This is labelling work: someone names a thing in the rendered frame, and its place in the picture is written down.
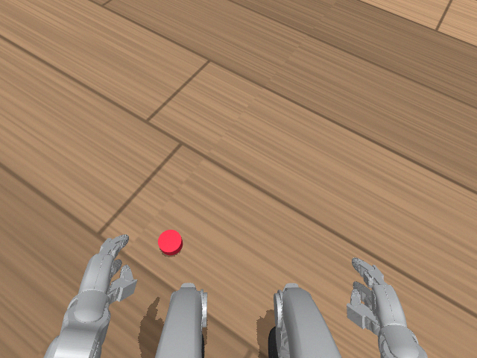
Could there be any tin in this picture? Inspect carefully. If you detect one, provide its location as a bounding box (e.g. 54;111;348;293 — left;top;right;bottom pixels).
158;230;183;255

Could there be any right robot hand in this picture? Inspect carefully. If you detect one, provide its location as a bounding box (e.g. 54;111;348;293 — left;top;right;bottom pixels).
347;257;407;336

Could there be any left robot arm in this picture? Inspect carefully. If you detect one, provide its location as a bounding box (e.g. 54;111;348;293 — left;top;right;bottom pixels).
43;290;111;358

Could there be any right robot arm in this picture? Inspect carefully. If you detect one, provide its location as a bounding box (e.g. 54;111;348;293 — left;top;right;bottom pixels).
378;325;428;358

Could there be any left robot hand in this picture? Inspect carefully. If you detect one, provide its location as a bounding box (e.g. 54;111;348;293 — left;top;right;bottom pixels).
78;234;137;304

